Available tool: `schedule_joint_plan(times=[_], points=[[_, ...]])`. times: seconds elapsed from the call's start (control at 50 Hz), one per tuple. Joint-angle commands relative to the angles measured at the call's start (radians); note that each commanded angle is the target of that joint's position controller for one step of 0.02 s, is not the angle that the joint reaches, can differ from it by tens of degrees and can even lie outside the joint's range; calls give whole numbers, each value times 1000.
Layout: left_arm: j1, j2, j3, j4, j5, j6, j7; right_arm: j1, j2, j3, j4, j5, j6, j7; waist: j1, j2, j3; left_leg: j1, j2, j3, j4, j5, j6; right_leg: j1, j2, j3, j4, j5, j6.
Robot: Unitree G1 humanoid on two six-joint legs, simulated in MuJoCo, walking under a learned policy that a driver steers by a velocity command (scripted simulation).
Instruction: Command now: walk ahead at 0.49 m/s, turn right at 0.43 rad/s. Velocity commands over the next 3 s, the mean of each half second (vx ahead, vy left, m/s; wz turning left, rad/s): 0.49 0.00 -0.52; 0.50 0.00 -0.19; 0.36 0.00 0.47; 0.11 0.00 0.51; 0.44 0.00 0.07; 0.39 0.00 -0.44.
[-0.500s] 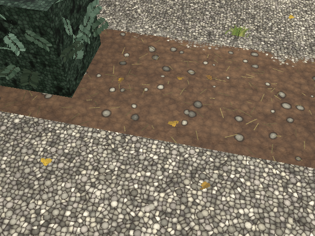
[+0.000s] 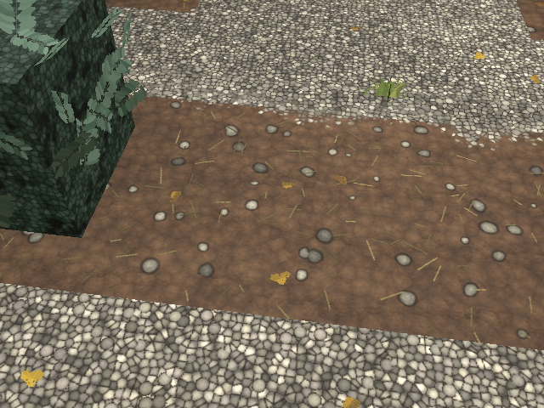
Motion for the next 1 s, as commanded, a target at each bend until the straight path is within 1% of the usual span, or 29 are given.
schedule_joint_plan(times=[0.02,0.04,0.06,0.1,0.14,0.16,0.18,0.24,0.28,0.3,0.32,0.34,0.36,0.38,0.4,0.42,0.44,0.5,0.56,0.66,0.7,0.72,0.74,0.76,0.78,0.8,0.84,0.9,1.0], points=[[94,43,-21,23,1,-16,-6,-191,-108,-19,-202,13,-6,-21,19,79,97,-707,66,-173,100,128,-15,170,-352,735,-382,-24,-315],[-14,-12,-51,1,28,-8,-14,-136,-84,-5,-196,-15,14,-31,-44,12,97,-614,91,-163,35,144,-13,-29,-325,673,-393,-35,-319],[-90,-28,-65,-16,29,8,-11,-97,-46,10,-178,-33,40,-32,-89,1,104,-497,126,-123,-82,147,-25,-232,-277,579,-407,-71,-292],[-98,-44,-78,-44,18,-22,43,-28,20,45,-173,-57,37,-20,-83,15,16,-176,148,-53,-315,807,-54,-448,-54,269,-258,60,-167],[-31,60,-57,-19,-10,-34,61,-69,44,57,-201,-3,53,-8,-64,23,-3,236,118,92,-550,1025,-121,-694,37,112,-159,-148,-87],[50,133,-9,24,-190,16,105,-244,-23,10,-260,162,19,-50,-32,90,7,140,19,99,-636,981,-115,-578,-47,274,-188,39,-126],[103,142,-9,42,-183,51,120,-328,-15,23,-300,180,9,-65,15,49,32,66,11,60,-722,854,-114,-455,-60,332,-115,20,-118],[207,74,5,74,-130,134,131,-337,-24,0,-294,155,-14,-51,95,-72,-22,-87,92,-36,-1152,998,-90,48,-56,371,126,-53,-71],[194,30,0,80,-110,167,121,-79,-42,-36,-184,136,-5,-46,-5,-82,-56,147,158,-19,-1205,1093,-48,17,-19,318,437,12,-52],[213,-33,-2,80,-97,155,100,130,-43,-52,-123,122,-4,-44,-83,8,-138,505,218,-61,-996,1100,-25,-276,30,281,672,-218,-21],[305,-89,-19,79,-129,138,80,262,-62,-55,-90,91,-12,-44,-117,128,-282,840,349,-135,-652,1215,-1,-561,33,310,995,-375,1],[302,-14,-11,13,-151,102,69,196,-106,-76,-110,106,-9,-41,-90,280,-334,834,449,-270,-690,947,120,-679,-71,301,938,-180,16],[136,22,0,-38,-166,77,67,195,-170,-110,-91,118,-9,-61,-127,335,-306,795,557,-445,-840,416,268,-854,-94,294,997,-35,40],[-36,73,15,-83,-162,78,92,123,-116,-102,-87,93,-5,-85,-120,107,-249,626,537,-557,-1052,-35,236,-869,-121,214,974,135,37],[-64,85,21,-97,-161,87,104,59,-100,-92,-86,78,-13,-100,-78,128,-195,509,601,-677,-1086,-75,277,-870,-152,220,988,182,56],[-93,54,20,-106,-146,117,102,-41,-39,-65,-74,93,-14,-109,-10,15,-1,224,535,-516,-1147,119,251,-790,-182,249,802,251,107],[-82,43,28,-106,-125,136,97,-114,-5,-55,-66,103,-7,-103,34,21,79,18,447,-329,-1144,187,189,-655,-218,262,635,240,127],[-57,9,36,-129,-99,140,82,-180,-65,-68,-67,77,-12,-97,61,102,13,-189,305,-2,-1170,434,129,-357,-219,177,353,442,159],[-173,-16,24,-156,-100,134,51,-128,-105,-92,-51,105,-14,-112,2,34,-51,-30,310,81,-1168,470,117,-305,-215,129,36,585,116],[-332,-3,22,-209,-101,136,22,-26,-137,-121,-6,135,27,-102,-73,24,-12,223,365,102,-1146,406,100,-329,-171,56,-195,372,45],[-269,32,39,-197,-97,131,19,-34,-166,-127,1,140,43,-97,-22,43,-44,228,353,150,-1027,620,72,-160,-109,-10,-281,295,9],[-124,88,72,-150,-100,128,22,-32,-150,-116,4,132,45,-94,49,16,-127,181,303,213,-827,806,42,70,-57,-38,-324,338,-15],[75,183,109,-104,-104,131,36,-31,-112,-98,-19,102,38,-94,127,-75,-261,-46,251,264,-494,685,-15,413,-160,146,-281,426,-67],[136,307,123,-76,-114,124,39,54,8,-54,-55,91,7,-73,56,-339,-391,-452,77,181,-98,-39,-70,729,-424,687,-436,256,-241],[224,223,101,-80,-95,119,42,-10,-76,-73,-23,134,-24,-64,138,-200,-470,-561,63,-17,41,-70,-49,772,-475,817,-542,171,-253],[153,186,87,-75,-86,108,43,-102,-110,-85,-46,162,-30,-69,132,-158,-326,-655,98,-13,61,14,-27,676,-453,651,-531,272,-205],[-53,114,64,-99,-82,95,41,-158,-105,-85,-49,125,-16,-92,37,-77,-183,-527,183,-7,-98,195,-16,356,-383,408,-562,471,-143],[-121,60,57,-81,-73,62,36,-88,-69,-91,-21,130,33,-92,-44,-87,-147,-390,196,-45,-186,296,-10,210,-340,252,-660,576,-107],[-79,71,62,-21,-74,51,66,-186,-35,-92,-49,127,33,-79,-28,-47,-79,-458,137,-68,-463,559,-11,248,-306,49,-713,715,-46]])
Next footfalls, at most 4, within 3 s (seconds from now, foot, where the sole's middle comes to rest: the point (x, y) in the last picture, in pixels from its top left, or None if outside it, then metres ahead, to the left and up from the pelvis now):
0.30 left None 0.37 0.12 -0.91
0.74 right None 0.51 -0.24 -0.91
1.28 left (345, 310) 0.86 -0.18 -0.91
1.70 right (410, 283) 0.97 -0.39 -0.91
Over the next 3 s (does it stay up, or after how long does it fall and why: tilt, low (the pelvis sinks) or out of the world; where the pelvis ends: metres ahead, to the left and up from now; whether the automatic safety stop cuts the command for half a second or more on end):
stays up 1.30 -0.23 -0.13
